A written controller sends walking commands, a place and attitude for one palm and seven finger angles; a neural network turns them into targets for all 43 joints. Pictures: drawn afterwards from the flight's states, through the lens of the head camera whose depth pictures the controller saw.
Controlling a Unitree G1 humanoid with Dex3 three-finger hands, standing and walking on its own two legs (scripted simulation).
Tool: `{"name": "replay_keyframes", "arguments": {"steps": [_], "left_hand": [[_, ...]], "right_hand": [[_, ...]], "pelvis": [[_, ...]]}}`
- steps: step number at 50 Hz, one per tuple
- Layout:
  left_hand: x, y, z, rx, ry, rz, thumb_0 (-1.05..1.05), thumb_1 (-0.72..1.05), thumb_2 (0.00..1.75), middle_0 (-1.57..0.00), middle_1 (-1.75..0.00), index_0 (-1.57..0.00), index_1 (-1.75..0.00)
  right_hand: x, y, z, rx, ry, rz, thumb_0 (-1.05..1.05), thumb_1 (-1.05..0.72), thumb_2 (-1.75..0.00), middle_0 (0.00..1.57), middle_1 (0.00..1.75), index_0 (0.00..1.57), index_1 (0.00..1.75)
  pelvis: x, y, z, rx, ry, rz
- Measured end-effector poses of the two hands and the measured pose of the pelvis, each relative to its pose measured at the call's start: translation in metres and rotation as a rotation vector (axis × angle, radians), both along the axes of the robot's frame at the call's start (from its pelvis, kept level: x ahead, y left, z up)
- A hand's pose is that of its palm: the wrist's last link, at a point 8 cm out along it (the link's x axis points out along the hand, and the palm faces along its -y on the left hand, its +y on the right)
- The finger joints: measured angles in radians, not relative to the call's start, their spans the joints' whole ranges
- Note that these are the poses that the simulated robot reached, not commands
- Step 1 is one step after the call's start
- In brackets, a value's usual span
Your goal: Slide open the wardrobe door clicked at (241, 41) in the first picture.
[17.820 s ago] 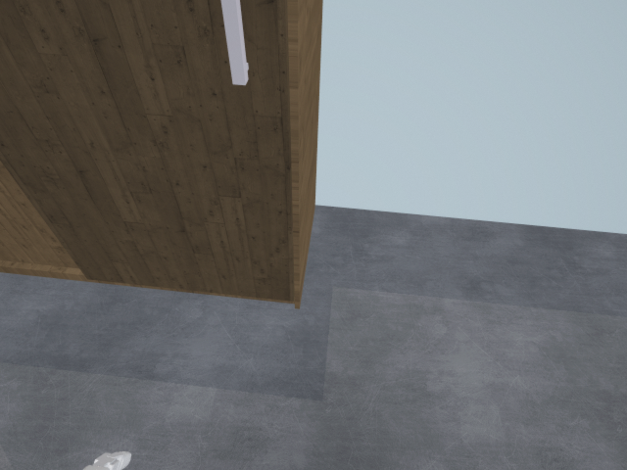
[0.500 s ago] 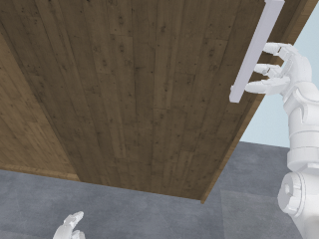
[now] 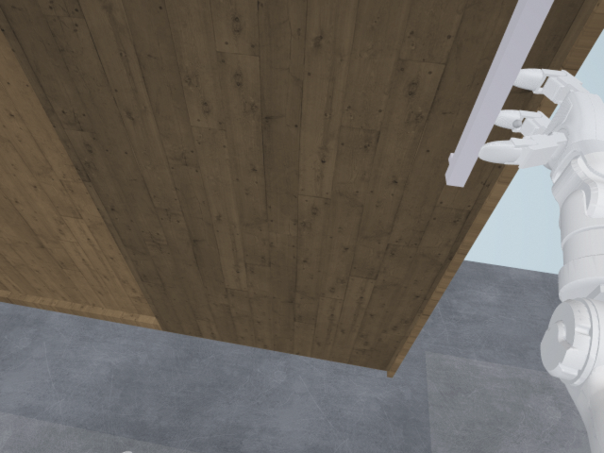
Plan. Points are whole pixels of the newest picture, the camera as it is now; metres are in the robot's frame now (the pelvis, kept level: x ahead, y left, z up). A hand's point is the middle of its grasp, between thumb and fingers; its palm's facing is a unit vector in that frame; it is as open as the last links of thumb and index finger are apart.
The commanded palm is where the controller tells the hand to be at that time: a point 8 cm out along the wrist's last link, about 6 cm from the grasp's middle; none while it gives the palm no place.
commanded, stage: slide the fingers in behind the handle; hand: right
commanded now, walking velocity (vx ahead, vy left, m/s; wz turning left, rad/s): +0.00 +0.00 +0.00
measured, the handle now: (487, 93) +0.51 -0.17 +0.25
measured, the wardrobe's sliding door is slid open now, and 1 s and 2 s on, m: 0.00 0.00 0.00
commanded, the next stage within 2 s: grip the handle and tug to test in 1.72 s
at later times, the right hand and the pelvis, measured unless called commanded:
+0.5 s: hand (496, 124) +0.46 -0.17 +0.24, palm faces +0.08 +1.00 +0.02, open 14.0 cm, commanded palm +0.44 -0.23 +0.24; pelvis +0.00 +0.00 +0.00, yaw +1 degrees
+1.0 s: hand (482, 122) +0.46 -0.16 +0.24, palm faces +0.08 +1.00 +0.02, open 13.9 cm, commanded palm +0.44 -0.21 +0.24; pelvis +0.01 +0.01 +0.00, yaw +0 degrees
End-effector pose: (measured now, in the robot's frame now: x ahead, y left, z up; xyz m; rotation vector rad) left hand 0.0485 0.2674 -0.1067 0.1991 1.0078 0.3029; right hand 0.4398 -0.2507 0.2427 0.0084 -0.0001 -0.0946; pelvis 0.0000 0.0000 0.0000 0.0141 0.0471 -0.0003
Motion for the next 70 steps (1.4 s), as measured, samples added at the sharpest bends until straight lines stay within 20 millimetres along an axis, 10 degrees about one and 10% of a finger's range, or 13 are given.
{"name": "replay_keyframes", "arguments": {"steps": [33, 70], "left_hand": [[0.043, -0.011, 0.007, -0.030, -0.107, -0.047, 0.01, 0.90, 0.90, -0.20, -0.30, -0.21, -0.30], [0.045, -0.007, 0.002, -0.042, -0.082, -0.047, 0.01, 0.90, 0.90, -0.20, -0.30, -0.20, -0.30]], "right_hand": [[-0.002, 0.026, -0.001, -0.009, -0.017, 0.011, -0.02, 0.50, -0.30, 0.33, 1.21, 0.31, 1.21], [0.001, 0.054, -0.003, 0.003, 0.000, 0.012, -0.02, 0.50, -0.30, 0.32, 1.21, 0.31, 1.22]], "pelvis": [[0.004, 0.000, 0.001, -0.004, -0.008, 0.006], [0.006, 0.006, 0.001, -0.008, -0.014, 0.001]]}}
